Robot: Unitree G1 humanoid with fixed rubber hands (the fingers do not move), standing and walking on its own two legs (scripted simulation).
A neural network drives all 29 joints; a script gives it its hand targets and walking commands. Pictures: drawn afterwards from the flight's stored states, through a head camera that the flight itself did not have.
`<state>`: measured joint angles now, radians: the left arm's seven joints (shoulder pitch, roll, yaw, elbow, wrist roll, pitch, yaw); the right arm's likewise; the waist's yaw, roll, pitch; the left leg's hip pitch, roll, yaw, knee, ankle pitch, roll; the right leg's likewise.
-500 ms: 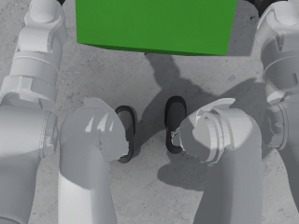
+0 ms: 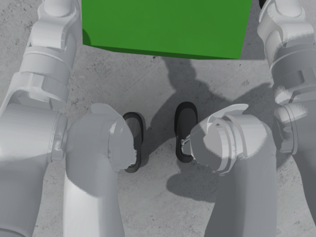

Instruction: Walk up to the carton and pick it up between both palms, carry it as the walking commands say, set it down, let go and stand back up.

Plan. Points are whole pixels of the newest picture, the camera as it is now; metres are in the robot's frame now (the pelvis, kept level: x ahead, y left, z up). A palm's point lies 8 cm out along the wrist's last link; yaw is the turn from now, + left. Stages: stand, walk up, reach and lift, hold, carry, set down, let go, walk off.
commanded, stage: reach and lift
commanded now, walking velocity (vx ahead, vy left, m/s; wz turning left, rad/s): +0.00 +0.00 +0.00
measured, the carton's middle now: (162, 6) +0.52 -0.01 -0.24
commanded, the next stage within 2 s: none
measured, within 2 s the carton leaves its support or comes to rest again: leaves its support in 0.70 s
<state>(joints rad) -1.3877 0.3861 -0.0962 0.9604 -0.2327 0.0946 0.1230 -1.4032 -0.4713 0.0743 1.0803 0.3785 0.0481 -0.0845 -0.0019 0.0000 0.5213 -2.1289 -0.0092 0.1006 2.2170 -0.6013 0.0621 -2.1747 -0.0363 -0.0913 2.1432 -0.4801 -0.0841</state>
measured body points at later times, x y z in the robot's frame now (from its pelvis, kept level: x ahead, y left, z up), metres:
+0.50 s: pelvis +0.00 +0.00 +0.00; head +0.37 +0.00 +0.24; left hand +0.54 +0.16 -0.18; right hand +0.55 -0.19 -0.18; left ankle +0.11 +0.08 -0.34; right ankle +0.15 -0.10 -0.34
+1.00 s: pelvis -0.02 -0.01 +0.00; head +0.31 +0.00 +0.30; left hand +0.53 +0.15 -0.12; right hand +0.54 -0.19 -0.11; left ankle +0.11 +0.08 -0.34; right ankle +0.15 -0.10 -0.34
